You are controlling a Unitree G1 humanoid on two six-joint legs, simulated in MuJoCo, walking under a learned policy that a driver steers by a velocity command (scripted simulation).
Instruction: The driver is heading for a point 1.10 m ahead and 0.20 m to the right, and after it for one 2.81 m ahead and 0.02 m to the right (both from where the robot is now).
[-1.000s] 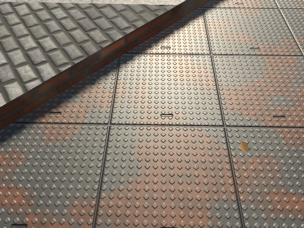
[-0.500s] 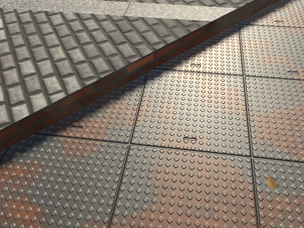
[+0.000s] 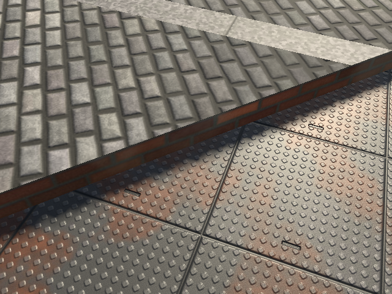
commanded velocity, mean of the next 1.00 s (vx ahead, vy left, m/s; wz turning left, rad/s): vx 0.50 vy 0.00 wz -0.26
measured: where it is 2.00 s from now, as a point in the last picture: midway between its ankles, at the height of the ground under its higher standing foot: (256, 182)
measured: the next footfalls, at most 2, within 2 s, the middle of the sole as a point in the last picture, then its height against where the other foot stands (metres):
right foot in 0.26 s outside the picture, level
left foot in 0.76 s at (195, 261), level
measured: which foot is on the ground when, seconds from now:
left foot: down 0.00-0.28, up 0.30-0.74, down 0.76-1.00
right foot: up 0.00-0.24, down 0.26-0.76, up 0.78-1.00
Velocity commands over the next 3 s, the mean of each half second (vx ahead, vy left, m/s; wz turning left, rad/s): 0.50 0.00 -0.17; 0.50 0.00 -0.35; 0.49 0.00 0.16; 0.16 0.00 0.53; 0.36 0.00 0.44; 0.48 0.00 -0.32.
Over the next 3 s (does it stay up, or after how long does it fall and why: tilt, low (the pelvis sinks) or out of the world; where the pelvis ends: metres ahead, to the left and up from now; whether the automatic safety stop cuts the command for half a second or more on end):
stays up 1.27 -0.04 0.13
